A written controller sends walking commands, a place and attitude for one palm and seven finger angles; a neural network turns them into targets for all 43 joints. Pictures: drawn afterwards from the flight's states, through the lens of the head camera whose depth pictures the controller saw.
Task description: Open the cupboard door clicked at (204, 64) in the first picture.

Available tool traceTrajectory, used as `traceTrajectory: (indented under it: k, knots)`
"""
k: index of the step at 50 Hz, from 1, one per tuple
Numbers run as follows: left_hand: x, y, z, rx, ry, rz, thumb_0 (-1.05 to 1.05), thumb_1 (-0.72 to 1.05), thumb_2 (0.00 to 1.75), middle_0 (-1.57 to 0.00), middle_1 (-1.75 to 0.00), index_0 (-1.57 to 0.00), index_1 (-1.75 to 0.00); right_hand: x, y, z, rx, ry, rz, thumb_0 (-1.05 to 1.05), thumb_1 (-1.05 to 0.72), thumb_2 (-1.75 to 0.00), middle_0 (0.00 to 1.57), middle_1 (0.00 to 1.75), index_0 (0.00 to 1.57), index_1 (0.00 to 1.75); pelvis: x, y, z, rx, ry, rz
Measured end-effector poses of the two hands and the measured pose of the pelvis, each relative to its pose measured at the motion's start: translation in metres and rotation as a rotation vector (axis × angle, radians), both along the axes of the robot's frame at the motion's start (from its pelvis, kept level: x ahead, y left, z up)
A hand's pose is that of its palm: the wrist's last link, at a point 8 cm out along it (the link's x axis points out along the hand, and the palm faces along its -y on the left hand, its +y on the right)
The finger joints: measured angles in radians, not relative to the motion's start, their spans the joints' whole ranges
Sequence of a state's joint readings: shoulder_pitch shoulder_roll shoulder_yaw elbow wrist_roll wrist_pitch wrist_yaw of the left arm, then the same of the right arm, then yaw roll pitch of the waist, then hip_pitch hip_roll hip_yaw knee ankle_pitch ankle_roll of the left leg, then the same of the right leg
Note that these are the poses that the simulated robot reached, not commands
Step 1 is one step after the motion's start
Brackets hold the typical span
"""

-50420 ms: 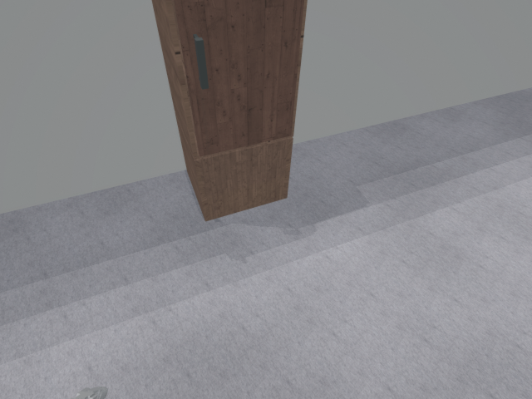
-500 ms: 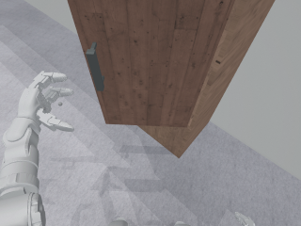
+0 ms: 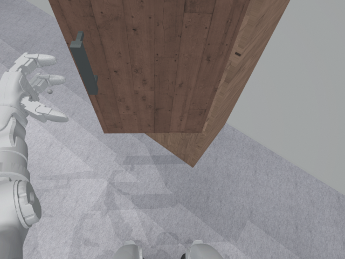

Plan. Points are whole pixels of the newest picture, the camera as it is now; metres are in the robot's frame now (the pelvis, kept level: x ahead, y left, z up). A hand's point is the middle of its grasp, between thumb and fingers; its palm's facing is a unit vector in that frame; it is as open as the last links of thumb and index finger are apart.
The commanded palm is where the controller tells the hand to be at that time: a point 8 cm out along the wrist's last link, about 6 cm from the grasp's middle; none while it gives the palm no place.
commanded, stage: move the hooked fingers beside the handle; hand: left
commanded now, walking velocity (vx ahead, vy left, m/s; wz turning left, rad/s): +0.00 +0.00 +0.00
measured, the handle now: (87, 65) +0.56 +0.19 +0.08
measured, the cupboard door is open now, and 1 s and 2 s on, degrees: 39 39 39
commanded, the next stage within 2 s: slide the fingers in behind the handle in 1.48 s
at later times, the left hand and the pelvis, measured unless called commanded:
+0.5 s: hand (60, 78) +0.51 +0.25 +0.09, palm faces -0.01 -1.00 -0.01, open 14.0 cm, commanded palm +0.48 +0.29 +0.09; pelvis +0.01 +0.01 -0.01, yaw -2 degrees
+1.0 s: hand (57, 89) +0.47 +0.24 +0.09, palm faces +0.00 -1.00 +0.00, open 14.0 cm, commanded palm +0.47 +0.29 +0.09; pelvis +0.00 +0.01 -0.01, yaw +0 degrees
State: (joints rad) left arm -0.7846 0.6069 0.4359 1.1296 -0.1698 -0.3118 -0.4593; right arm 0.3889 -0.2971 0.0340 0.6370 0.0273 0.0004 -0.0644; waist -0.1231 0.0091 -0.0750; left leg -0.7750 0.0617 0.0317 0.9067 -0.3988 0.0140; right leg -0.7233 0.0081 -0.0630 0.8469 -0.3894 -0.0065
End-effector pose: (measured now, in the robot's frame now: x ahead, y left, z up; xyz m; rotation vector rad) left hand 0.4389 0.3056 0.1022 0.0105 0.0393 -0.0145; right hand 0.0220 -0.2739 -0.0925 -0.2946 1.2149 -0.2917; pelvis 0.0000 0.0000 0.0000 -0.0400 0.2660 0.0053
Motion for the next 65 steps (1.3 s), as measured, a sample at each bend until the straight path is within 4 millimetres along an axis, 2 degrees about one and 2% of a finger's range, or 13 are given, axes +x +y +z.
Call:
traceTrajectory:
  k: [9, 16, 24, 30, 38, 44, 49, 55, 65]
  knots:
    - [0.026, -0.007, 0.001, -0.008, -0.020, 0.001, -0.01, -0.50, 0.30, -0.30, -1.20, -0.30, -1.20, -0.018, 0.005, -0.003, 0.001, 0.062, -0.030, 0.00, -0.90, -0.90, 0.20, 0.30, 0.20, 0.30, 0.001, 0.004, -0.004, -0.005, 0.034, -0.009]
    - [0.046, -0.010, -0.007, -0.011, 0.015, 0.007, -0.01, -0.50, 0.30, -0.30, -1.20, -0.30, -1.20, -0.029, 0.013, -0.005, 0.011, 0.109, -0.049, 0.00, -0.90, -0.90, 0.20, 0.30, 0.20, 0.30, 0.003, 0.007, -0.007, -0.009, 0.060, -0.015]
    - [0.051, -0.007, -0.011, -0.001, -0.007, 0.009, -0.01, -0.50, 0.30, -0.30, -1.20, -0.30, -1.20, -0.034, 0.021, -0.003, 0.025, 0.149, -0.075, 0.00, -0.90, -0.90, 0.20, 0.30, 0.20, 0.30, 0.011, 0.010, -0.007, -0.010, 0.075, -0.030]
    - [0.044, -0.001, -0.012, -0.016, -0.004, 0.017, -0.01, -0.50, 0.30, -0.30, -1.20, -0.30, -1.20, -0.023, 0.022, -0.001, 0.031, 0.132, -0.076, 0.00, -0.90, -0.90, 0.20, 0.30, 0.20, 0.30, 0.018, 0.012, -0.004, -0.013, 0.063, -0.031]
    - [0.024, 0.005, -0.004, -0.011, -0.040, 0.017, -0.01, -0.50, 0.30, -0.30, -1.20, -0.30, -1.20, 0.006, 0.021, 0.000, 0.034, 0.062, -0.038, 0.00, -0.90, -0.90, 0.20, 0.30, 0.20, 0.30, 0.020, 0.013, -0.001, -0.016, 0.036, -0.021]
    - [0.012, -0.001, -0.008, -0.019, -0.010, 0.005, -0.01, -0.50, 0.30, -0.30, -1.20, -0.30, -1.20, 0.026, 0.020, -0.001, 0.033, 0.007, 0.009, 0.00, -0.90, -0.90, 0.20, 0.30, 0.20, 0.30, 0.014, 0.012, -0.001, -0.016, 0.017, -0.003]
    - [0.012, -0.008, -0.011, -0.011, -0.012, 0.011, -0.01, -0.50, 0.30, -0.30, -1.20, -0.30, -1.20, 0.030, 0.018, -0.004, 0.024, -0.017, 0.035, 0.00, -0.90, -0.90, 0.20, 0.30, 0.20, 0.30, 0.005, 0.010, -0.004, -0.015, 0.016, 0.005]
    - [0.023, -0.016, -0.005, -0.006, -0.034, 0.015, -0.01, -0.50, 0.30, -0.30, -1.20, -0.30, -1.20, 0.014, 0.015, -0.008, 0.017, 0.002, 0.026, 0.00, -0.90, -0.90, 0.20, 0.30, 0.20, 0.30, -0.004, 0.007, -0.009, -0.014, 0.027, 0.007]
    - [0.038, -0.015, -0.007, 0.013, -0.004, 0.017, -0.01, -0.50, 0.30, -0.30, -1.20, -0.30, -1.20, -0.040, 0.011, -0.009, 0.017, 0.119, -0.050, 0.00, -0.90, -0.90, 0.20, 0.30, 0.20, 0.30, -0.006, 0.004, -0.011, -0.011, 0.056, -0.013]
